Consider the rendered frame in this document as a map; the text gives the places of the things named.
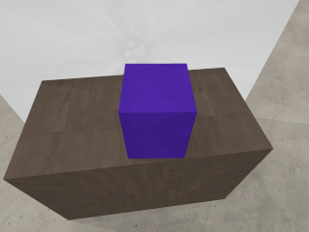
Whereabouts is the pedestal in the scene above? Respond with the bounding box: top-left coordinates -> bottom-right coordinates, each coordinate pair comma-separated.
3,68 -> 273,220

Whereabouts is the carton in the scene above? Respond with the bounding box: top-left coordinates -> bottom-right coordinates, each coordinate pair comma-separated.
118,63 -> 197,159

